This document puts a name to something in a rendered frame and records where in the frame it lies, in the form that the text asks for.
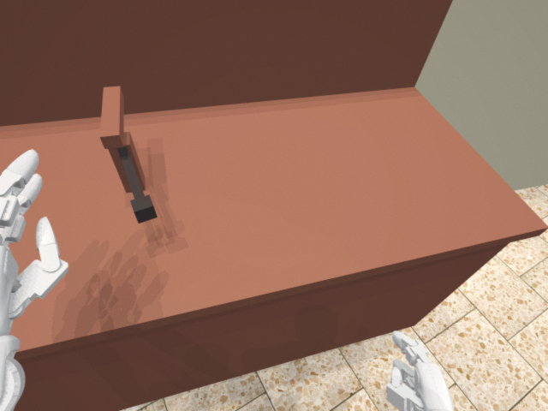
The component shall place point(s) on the robot left forearm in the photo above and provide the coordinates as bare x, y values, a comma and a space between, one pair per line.
12, 376

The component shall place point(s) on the tap lever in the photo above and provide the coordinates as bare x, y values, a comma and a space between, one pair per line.
142, 205

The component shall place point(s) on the robot left hand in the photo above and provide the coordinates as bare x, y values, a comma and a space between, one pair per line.
19, 187

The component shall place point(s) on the robot right hand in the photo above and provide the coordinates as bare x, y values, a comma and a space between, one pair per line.
425, 388

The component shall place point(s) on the counter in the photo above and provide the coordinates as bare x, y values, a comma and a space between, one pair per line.
308, 196

